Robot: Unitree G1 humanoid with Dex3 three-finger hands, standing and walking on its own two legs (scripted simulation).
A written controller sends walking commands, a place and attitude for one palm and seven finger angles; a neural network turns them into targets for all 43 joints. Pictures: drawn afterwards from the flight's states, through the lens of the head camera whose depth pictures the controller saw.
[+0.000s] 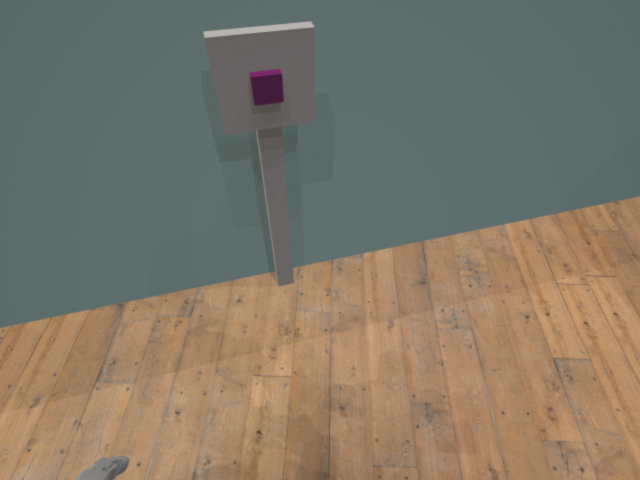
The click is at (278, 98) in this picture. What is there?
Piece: button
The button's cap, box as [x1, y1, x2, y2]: [250, 69, 283, 105]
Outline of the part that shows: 279,69 250,72 253,100 255,105 283,101 281,73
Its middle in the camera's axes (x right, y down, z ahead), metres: -0.12 -0.32 +0.83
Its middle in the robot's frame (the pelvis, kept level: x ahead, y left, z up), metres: +0.84 +0.16 +0.05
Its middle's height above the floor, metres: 0.82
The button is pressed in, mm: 0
